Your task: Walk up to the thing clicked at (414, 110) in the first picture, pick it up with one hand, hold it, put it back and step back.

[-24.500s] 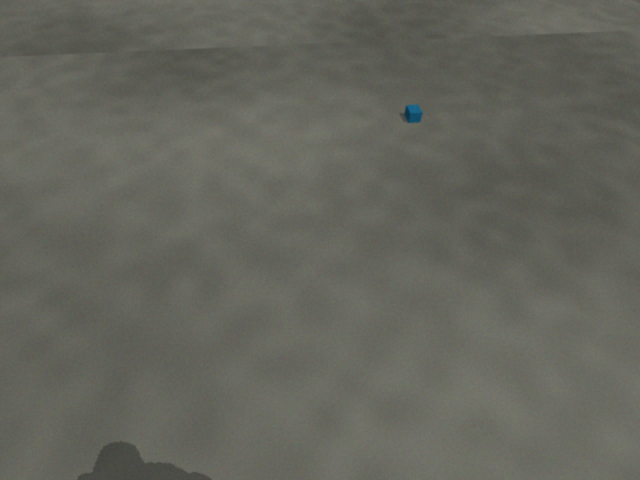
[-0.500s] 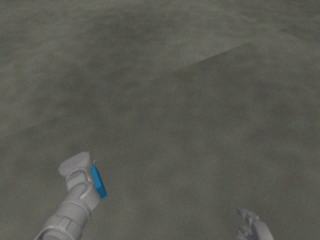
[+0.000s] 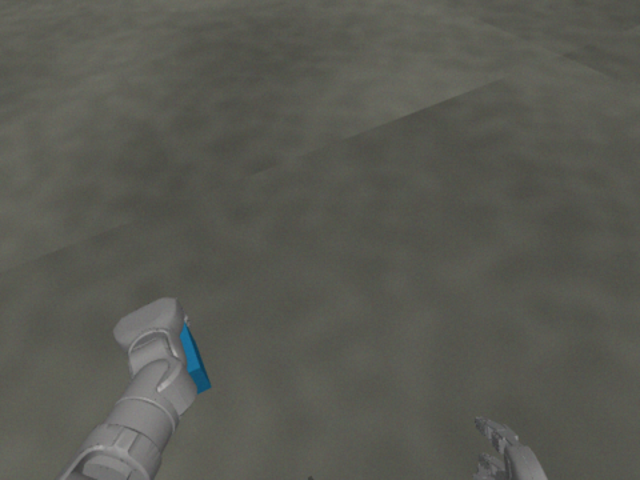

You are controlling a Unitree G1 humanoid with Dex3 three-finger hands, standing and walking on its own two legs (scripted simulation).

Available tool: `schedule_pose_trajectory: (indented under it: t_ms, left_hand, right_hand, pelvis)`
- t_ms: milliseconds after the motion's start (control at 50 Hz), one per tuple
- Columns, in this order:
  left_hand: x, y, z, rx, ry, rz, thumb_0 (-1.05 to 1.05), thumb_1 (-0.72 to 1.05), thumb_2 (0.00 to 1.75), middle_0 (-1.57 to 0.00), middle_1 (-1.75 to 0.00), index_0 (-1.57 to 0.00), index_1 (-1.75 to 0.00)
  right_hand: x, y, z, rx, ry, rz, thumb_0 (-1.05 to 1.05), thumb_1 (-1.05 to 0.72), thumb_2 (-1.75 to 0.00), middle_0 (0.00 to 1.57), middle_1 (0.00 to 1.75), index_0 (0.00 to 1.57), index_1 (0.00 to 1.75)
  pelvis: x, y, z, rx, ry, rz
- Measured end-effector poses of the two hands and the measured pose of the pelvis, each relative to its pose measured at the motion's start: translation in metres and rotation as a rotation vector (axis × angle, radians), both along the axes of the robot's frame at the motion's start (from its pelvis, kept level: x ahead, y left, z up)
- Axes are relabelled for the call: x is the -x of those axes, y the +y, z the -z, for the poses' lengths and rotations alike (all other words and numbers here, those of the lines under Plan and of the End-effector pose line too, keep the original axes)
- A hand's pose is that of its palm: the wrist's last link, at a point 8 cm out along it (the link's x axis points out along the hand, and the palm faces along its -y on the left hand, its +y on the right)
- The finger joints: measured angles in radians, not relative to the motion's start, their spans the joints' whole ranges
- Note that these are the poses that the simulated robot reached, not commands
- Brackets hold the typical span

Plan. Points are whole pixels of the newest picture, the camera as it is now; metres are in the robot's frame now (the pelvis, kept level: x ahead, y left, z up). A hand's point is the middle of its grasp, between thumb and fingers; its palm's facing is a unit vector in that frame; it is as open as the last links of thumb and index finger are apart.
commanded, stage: crouch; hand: left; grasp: from above
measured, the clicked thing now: (174, 364) +0.30 +0.23 -0.07
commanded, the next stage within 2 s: lower in 2.00 s
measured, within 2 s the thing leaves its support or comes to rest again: neither
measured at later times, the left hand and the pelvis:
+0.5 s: hand (191, 388) +0.30 +0.23 -0.15, palm faces -0.44 -0.18 -0.88, open 11.3 cm; pelvis -0.02 +0.00 -0.04, yaw +0 degrees
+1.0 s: hand (229, 396) +0.37 +0.23 -0.40, palm faces -0.34 -0.27 -0.90, open 11.3 cm; pelvis -0.08 +0.01 -0.26, yaw -3 degrees
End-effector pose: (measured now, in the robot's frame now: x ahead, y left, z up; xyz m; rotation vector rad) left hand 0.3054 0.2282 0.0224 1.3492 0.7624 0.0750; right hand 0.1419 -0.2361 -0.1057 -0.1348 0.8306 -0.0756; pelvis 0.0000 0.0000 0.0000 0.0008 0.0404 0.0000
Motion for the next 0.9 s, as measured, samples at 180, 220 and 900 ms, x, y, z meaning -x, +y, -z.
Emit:
schedule_pose_trajectory:
  t_ms: [180, 220, 900]
  left_hand:
    - [-0.001, 0.003, 0.004, -0.032, 0.006, 0.02, 0.01, -0.19, 0.51, -0.61, -0.52, -0.69, -0.5]
    - [0.0, 0.003, 0.012, -0.035, 0.018, 0.029, 0.01, -0.19, 0.51, -0.61, -0.51, -0.69, -0.49]
    - [-0.068, 0.005, 0.316, -0.054, -0.036, -0.063, 0.0, -0.2, 0.49, -0.63, -0.51, -0.7, -0.5]
  right_hand:
    - [0.007, -0.004, 0.001, 0.006, 0.018, 0.011, 0.01, -0.88, -0.89, 0.2, 0.3, 0.2, 0.3]
    - [0.01, -0.005, 0.001, 0.011, 0.021, 0.013, 0.01, -0.88, -0.89, 0.2, 0.3, 0.2, 0.3]
    - [0.192, -0.013, 0.236, 0.086, 0.498, 0.106, 0.0, -0.88, -0.89, 0.2, 0.3, 0.2, 0.29]
  pelvis:
    - [0.0, -0.001, 0.0, 0.0, 0.002, -0.002]
    - [0.001, -0.001, 0.001, -0.001, 0.007, -0.003]
    - [0.073, 0.005, 0.222, 0.039, 0.559, 0.017]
